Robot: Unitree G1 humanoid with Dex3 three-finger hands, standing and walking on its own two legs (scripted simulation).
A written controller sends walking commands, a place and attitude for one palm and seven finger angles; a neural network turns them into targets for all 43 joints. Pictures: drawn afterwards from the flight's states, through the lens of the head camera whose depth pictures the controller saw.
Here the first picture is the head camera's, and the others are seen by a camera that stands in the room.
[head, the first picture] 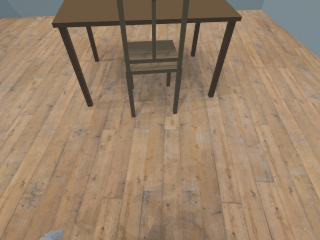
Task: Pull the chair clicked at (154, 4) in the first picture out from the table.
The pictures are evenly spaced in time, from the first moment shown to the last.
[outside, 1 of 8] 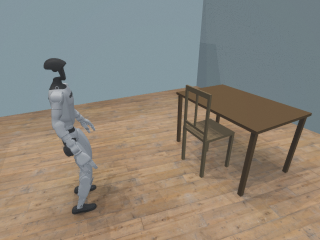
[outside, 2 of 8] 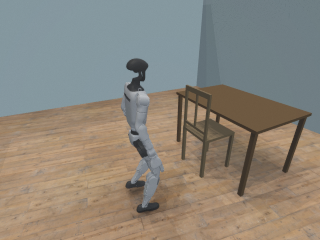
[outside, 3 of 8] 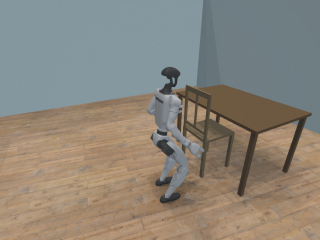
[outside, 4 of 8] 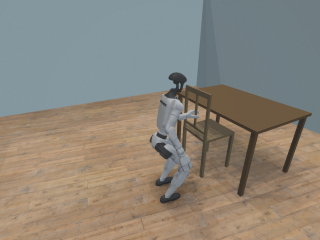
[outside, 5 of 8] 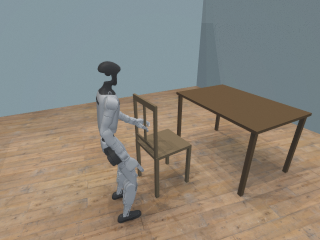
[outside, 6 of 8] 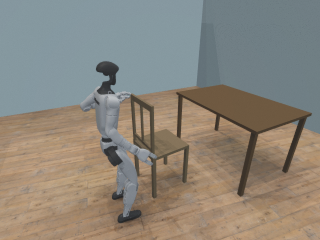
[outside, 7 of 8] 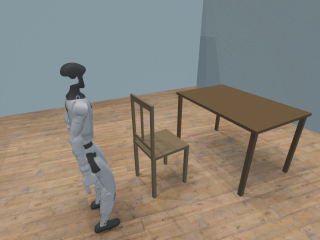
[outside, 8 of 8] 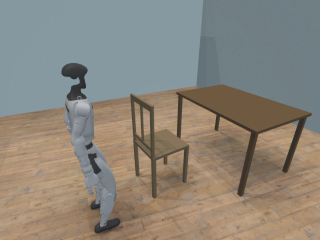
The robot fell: no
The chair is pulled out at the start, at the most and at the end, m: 0.00 0.60 0.60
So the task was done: yes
